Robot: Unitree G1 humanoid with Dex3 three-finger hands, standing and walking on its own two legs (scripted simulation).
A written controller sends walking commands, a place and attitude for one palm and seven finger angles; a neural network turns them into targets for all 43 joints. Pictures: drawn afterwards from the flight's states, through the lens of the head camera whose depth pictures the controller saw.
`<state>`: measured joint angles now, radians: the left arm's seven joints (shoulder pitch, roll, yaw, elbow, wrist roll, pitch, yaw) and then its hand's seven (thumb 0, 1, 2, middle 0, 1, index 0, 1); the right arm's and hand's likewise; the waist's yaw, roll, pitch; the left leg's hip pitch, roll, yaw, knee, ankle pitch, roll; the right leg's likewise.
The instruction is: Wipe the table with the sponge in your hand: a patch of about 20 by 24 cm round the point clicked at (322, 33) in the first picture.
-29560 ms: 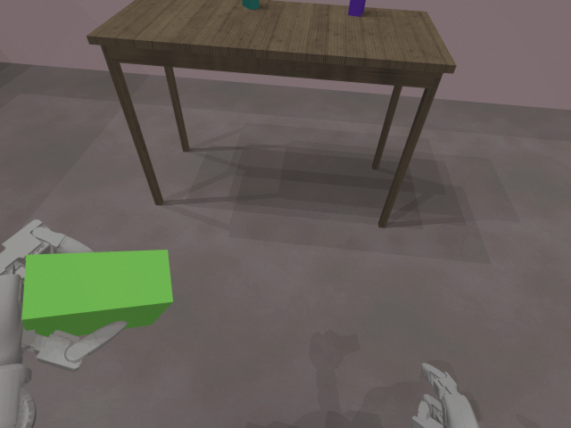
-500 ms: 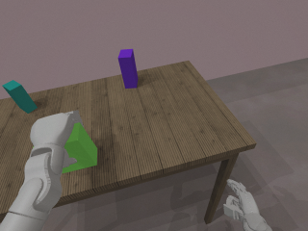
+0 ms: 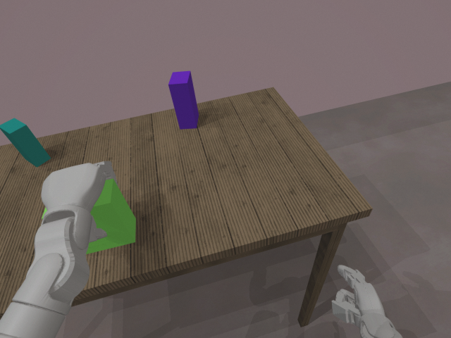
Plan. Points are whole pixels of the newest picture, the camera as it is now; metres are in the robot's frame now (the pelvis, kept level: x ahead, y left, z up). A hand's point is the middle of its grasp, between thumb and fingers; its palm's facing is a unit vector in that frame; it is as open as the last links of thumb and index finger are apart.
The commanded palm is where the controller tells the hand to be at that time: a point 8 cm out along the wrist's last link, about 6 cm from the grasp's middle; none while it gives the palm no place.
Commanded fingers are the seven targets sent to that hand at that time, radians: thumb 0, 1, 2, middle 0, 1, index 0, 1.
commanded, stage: wipe forward along the first lane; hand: left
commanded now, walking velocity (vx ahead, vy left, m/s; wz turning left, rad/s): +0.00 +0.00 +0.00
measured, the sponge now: (99, 224) +0.27 +0.29 +0.07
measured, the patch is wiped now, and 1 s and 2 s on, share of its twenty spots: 0.20 0.35 0.35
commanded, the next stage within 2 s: slide across to the middle lane in 1.36 s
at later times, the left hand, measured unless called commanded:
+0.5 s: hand (96, 185) +0.32 +0.30 +0.12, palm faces -0.08 +0.01 -1.00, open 10.0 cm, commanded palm +0.31 +0.31 +0.15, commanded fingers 0.00 0.10 1.30 -1.20 -1.60 -1.20 -1.60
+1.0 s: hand (98, 165) +0.37 +0.33 +0.12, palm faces -0.10 +0.04 -0.99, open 10.1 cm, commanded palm +0.36 +0.32 +0.15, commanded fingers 0.00 0.10 1.30 -1.20 -1.60 -1.20 -1.60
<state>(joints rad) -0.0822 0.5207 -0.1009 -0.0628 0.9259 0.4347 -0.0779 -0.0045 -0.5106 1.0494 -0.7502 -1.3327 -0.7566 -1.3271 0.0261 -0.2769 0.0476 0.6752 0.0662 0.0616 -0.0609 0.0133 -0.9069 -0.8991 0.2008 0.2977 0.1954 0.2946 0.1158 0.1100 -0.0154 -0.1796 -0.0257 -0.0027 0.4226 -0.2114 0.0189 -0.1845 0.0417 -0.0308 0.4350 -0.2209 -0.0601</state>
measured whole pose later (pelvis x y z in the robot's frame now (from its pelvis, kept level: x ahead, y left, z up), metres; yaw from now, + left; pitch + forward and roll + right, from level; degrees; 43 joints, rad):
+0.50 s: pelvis -0.02 -0.02 -0.01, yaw +0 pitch +1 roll +0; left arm -0.38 0.60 -0.01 0.43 0.93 0.21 -0.12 0.02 -0.54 1.06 -0.79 -1.29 -0.79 -1.29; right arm 0.14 -0.31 0.01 0.71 0.08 0.05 -0.10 0.01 -0.91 -0.90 0.20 0.30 0.20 0.29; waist 0.06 0.10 -0.03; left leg -0.30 0.00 -0.02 0.50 -0.22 0.02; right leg -0.29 0.07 -0.05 0.48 -0.21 -0.09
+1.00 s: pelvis -0.02 -0.01 -0.01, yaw -1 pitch +6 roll +0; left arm -0.62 0.66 0.02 0.80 0.97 0.06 -0.04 0.03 -0.57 1.09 -0.79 -1.27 -0.79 -1.30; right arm 0.23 -0.31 -0.01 0.73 0.10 0.08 -0.08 0.01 -0.91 -0.90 0.20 0.30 0.20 0.29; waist 0.02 0.10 -0.07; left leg -0.42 -0.01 -0.03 0.56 -0.24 0.02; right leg -0.41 0.07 -0.03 0.53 -0.22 -0.07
